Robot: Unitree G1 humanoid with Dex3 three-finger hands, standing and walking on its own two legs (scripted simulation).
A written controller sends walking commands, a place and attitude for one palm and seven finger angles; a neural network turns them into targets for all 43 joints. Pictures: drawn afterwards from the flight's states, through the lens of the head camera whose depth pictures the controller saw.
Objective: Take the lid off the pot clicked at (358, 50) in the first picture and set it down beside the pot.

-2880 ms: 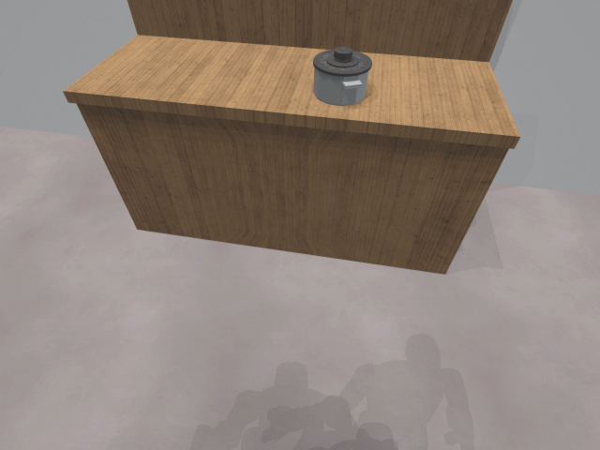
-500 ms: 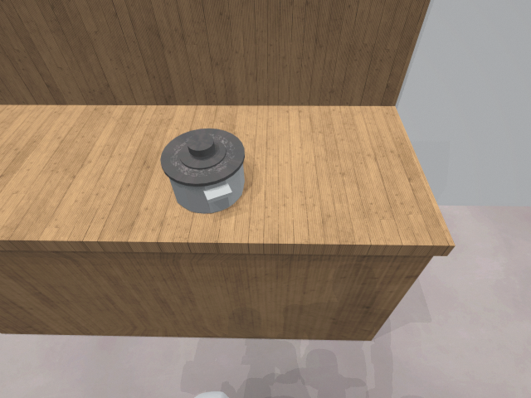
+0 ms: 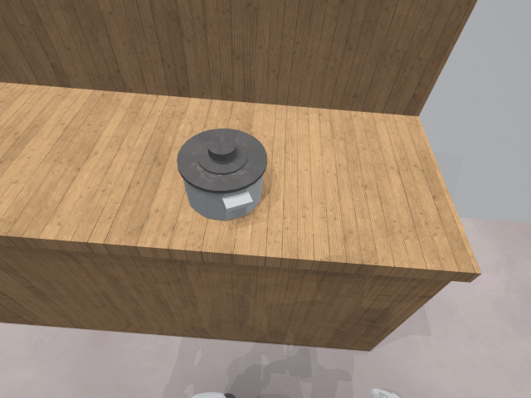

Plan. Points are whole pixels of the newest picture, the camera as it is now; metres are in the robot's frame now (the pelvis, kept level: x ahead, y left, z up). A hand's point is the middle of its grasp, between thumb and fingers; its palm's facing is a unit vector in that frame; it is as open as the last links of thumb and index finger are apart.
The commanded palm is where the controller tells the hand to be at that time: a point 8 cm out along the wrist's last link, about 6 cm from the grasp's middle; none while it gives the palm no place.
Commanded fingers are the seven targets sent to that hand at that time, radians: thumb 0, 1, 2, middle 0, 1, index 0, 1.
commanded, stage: come to a stop and stand still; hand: left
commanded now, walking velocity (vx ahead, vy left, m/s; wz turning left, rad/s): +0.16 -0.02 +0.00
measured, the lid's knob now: (222, 148) +0.53 +0.15 +0.05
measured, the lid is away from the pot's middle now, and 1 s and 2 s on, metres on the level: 0.00 0.00 0.00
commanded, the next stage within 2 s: none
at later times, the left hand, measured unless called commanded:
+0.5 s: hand out of the picture -0.06 +0.16 -0.18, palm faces +0.12 -0.97 -0.20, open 7.4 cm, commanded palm none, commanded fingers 0.00 0.90 0.90 -0.20 -0.30 -0.20 -0.30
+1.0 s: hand out of the picture -0.01 +0.22 -0.18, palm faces +0.05 -0.98 -0.21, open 7.4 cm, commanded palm none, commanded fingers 0.00 0.90 0.90 -0.20 -0.30 -0.20 -0.30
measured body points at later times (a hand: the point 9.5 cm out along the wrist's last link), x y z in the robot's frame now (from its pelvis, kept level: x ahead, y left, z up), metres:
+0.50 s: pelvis -0.03 -0.01 +0.00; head -0.01 -0.01 +0.45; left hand -0.07 +0.21 -0.16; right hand -0.05 -0.25 -0.16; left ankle -0.07 +0.10 -0.74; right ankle -0.03 -0.15 -0.74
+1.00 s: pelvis -0.02 +0.04 +0.00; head +0.00 +0.04 +0.45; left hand -0.01 +0.27 -0.16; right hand -0.02 -0.18 -0.16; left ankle -0.07 +0.10 -0.74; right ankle -0.03 -0.15 -0.73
